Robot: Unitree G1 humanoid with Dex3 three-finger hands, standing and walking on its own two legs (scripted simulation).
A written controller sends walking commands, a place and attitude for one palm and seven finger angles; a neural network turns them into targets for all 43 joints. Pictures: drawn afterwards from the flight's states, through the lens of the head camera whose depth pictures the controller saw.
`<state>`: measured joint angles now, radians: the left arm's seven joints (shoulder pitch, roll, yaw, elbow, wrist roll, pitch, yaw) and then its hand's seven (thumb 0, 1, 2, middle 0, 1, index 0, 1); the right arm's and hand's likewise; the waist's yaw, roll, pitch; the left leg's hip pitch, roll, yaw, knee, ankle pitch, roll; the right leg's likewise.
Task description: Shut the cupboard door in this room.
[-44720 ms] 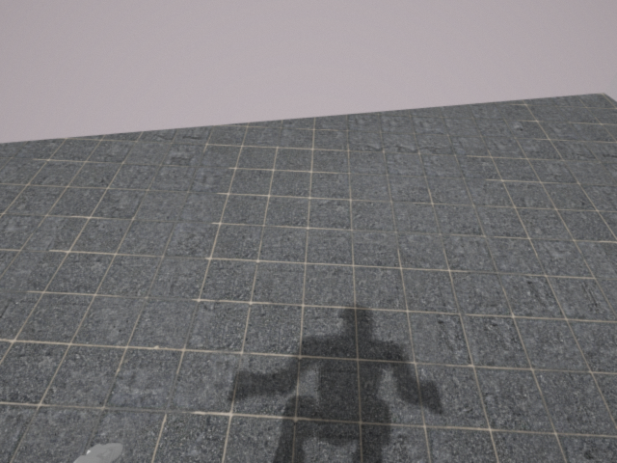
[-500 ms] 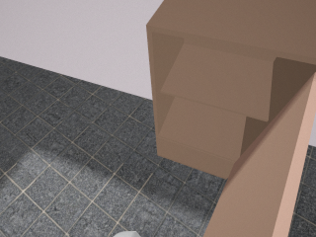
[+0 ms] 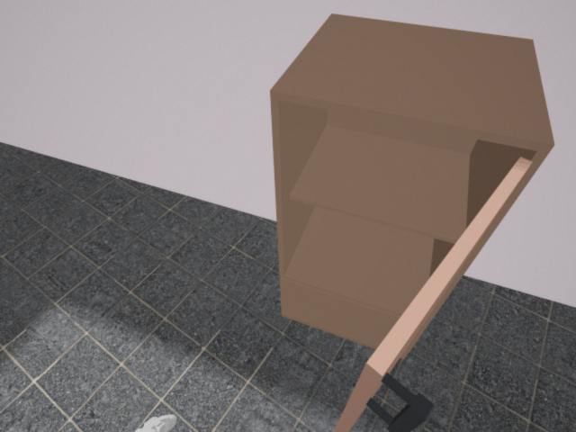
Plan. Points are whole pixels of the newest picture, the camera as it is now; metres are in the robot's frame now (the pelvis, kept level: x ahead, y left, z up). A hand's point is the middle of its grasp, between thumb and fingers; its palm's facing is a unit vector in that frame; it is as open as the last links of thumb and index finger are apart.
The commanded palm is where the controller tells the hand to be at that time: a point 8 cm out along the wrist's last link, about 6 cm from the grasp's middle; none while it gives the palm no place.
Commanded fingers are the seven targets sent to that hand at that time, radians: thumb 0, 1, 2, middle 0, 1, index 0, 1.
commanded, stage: stand and wait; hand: left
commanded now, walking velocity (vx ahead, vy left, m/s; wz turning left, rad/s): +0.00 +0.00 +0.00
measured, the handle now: (394, 406) +0.17 -0.13 -0.04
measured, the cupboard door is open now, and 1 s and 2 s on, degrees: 68 62 36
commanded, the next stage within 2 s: turn or walk to find it in 0.10 s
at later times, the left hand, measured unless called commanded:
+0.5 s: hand out of the picture -0.04 +0.21 -0.18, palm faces +0.14 -0.97 -0.21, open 7.4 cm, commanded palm none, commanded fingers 0.00 0.90 0.90 -0.20 -0.30 -0.20 -0.30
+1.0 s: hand out of the picture +0.03 +0.24 -0.19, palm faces +0.21 -0.95 -0.21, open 7.4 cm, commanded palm none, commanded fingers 0.00 0.90 0.90 -0.20 -0.30 -0.20 -0.30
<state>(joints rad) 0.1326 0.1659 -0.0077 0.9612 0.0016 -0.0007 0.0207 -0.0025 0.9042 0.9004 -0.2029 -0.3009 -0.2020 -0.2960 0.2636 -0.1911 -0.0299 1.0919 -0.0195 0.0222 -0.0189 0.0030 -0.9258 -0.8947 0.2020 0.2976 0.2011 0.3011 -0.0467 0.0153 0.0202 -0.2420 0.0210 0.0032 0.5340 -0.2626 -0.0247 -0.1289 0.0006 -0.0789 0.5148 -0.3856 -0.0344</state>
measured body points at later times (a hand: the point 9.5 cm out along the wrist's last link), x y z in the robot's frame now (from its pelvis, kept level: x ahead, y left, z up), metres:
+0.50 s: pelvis +0.00 +0.02 +0.00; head +0.03 +0.03 +0.45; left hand -0.05 +0.26 -0.16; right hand +0.07 -0.21 -0.15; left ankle -0.01 +0.14 -0.73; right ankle -0.07 -0.09 -0.73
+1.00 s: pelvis +0.01 +0.04 -0.01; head +0.07 +0.06 +0.44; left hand +0.01 +0.29 -0.17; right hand +0.09 -0.20 -0.15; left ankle +0.01 +0.12 -0.73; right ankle -0.07 -0.10 -0.68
